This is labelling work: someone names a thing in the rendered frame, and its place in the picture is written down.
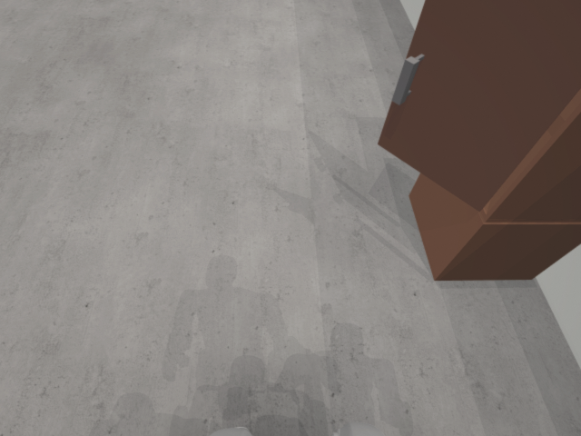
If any handle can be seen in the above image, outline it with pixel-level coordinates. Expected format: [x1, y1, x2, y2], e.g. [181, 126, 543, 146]
[391, 54, 425, 105]

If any cupboard door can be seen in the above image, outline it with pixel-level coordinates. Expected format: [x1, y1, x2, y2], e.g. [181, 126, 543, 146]
[378, 0, 581, 212]

